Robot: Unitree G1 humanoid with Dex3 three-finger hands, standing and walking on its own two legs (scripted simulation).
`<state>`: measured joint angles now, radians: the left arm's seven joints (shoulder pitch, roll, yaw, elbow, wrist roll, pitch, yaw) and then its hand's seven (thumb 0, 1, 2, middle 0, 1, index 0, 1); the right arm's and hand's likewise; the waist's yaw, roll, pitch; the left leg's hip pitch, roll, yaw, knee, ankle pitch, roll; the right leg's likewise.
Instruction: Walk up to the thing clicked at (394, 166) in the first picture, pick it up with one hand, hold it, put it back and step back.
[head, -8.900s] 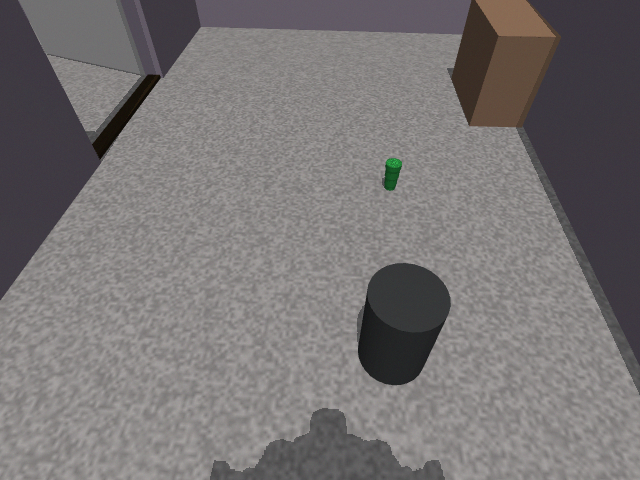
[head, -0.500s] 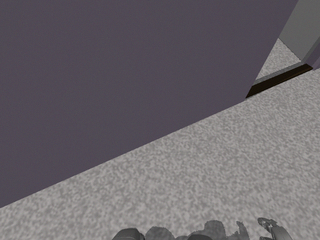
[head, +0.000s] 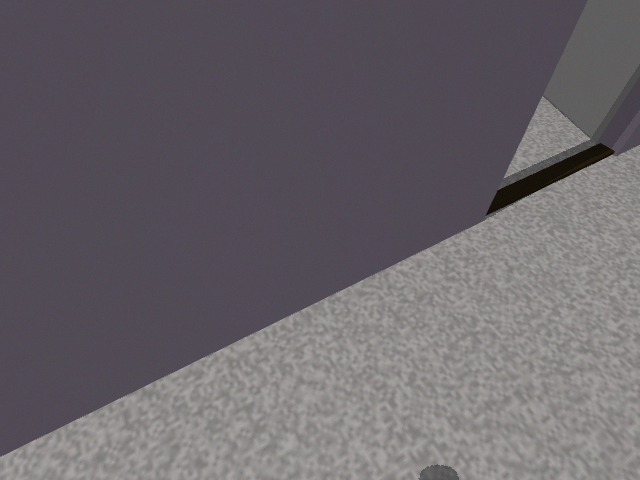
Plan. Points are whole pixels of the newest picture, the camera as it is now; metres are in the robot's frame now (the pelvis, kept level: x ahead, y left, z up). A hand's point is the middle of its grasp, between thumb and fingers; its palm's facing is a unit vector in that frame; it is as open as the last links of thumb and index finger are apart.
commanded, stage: walk up
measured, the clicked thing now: out of the picture -0.11 -1.39 -0.70
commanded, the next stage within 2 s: stand in 0.34 s
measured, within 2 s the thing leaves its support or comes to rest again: neither
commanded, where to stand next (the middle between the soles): +0.06 +0.00 m, yaw +0 degrees
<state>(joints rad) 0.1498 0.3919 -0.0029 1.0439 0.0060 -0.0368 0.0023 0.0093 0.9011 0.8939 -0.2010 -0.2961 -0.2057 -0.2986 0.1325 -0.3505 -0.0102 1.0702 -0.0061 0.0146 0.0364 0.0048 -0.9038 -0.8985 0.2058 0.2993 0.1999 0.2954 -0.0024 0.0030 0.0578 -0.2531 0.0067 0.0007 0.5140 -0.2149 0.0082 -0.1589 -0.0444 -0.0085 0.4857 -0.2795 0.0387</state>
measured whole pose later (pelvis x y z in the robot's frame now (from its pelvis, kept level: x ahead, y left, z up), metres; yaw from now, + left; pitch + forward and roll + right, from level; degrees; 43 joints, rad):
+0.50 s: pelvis +0.01 -0.01 +0.01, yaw +0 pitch -3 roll +0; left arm 0.09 0.37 0.00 1.14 0.01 -0.02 -0.01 0.01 0.90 0.89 -0.20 -0.30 -0.21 -0.30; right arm 0.06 -0.35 -0.01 1.13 0.00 0.00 0.02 0.00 -0.90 -0.90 0.21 0.30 0.20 0.30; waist -0.01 0.00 0.06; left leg -0.17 0.01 0.00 0.36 -0.15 -0.01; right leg -0.08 -0.04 -0.01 0.34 -0.21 0.04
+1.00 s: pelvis +0.00 -0.01 +0.01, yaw +0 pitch -3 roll +0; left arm 0.12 0.35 0.00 1.14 0.01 -0.01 -0.01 0.01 0.90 0.89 -0.20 -0.30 -0.21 -0.30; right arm 0.09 -0.35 -0.01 1.16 -0.01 0.00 0.02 0.00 -0.90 -0.90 0.21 0.30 0.20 0.30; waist -0.01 0.00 0.06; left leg -0.17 0.03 0.00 0.34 -0.12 -0.02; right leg -0.09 -0.02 -0.01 0.33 -0.19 0.03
